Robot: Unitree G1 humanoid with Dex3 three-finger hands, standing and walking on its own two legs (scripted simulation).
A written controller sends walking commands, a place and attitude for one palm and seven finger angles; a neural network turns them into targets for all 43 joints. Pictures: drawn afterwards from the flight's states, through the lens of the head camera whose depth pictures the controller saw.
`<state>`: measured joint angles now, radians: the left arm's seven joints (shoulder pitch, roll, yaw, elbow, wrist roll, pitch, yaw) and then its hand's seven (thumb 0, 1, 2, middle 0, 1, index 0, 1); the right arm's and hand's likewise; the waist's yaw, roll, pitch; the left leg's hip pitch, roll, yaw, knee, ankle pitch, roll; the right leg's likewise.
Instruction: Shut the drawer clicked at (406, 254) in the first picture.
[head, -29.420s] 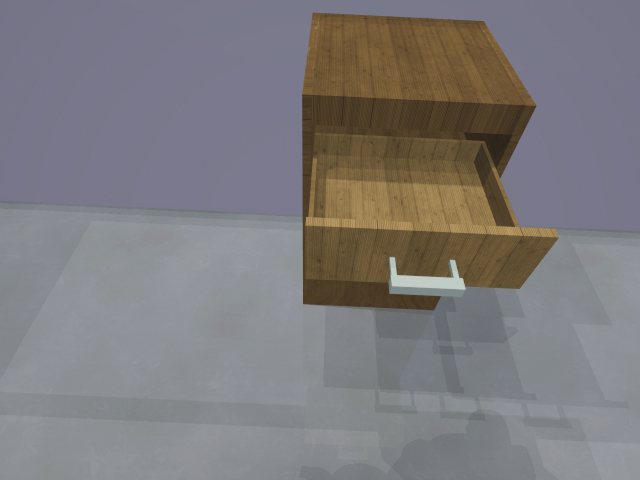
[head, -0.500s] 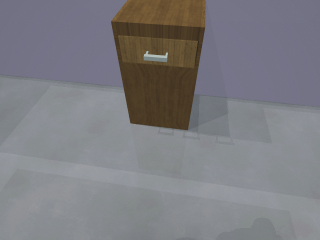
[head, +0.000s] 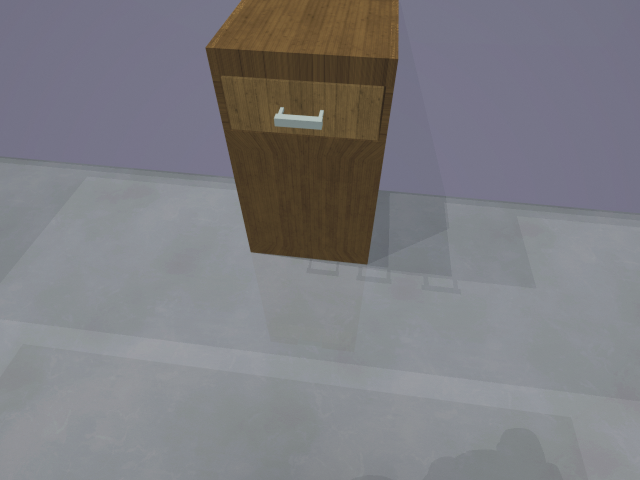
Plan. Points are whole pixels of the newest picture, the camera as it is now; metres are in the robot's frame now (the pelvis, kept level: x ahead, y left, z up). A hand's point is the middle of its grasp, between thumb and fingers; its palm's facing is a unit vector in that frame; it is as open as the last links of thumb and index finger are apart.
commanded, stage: look to check the result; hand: left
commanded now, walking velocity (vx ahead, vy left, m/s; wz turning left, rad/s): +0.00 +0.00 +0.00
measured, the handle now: (300, 116) +1.00 +0.10 -0.10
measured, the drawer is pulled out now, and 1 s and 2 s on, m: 0.00 0.00 0.00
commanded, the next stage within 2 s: stand and wait in 0.50 s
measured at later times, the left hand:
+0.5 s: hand out of the picture +0.04 +0.19 -0.17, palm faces +0.00 -0.97 -0.23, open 7.3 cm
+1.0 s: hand out of the picture +0.06 +0.21 -0.17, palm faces -0.01 -0.96 -0.26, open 7.4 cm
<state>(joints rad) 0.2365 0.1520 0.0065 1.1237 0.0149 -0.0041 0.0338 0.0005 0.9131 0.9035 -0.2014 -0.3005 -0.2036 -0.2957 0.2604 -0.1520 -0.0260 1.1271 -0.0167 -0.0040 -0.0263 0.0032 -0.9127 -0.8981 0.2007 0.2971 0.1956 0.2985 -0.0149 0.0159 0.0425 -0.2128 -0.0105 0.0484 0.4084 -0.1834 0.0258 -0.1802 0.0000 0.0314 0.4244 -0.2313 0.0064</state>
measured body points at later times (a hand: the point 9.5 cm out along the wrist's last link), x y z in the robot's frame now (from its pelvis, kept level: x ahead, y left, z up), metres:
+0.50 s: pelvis +0.01 +0.00 +0.00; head +0.03 -0.01 +0.45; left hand +0.04 +0.24 -0.15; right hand +0.03 -0.24 -0.16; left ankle +0.02 +0.10 -0.74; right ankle +0.00 -0.12 -0.74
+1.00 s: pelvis +0.02 +0.00 +0.00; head +0.04 +0.00 +0.45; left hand +0.07 +0.26 -0.15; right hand +0.05 -0.26 -0.15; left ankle +0.02 +0.10 -0.74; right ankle +0.00 -0.12 -0.74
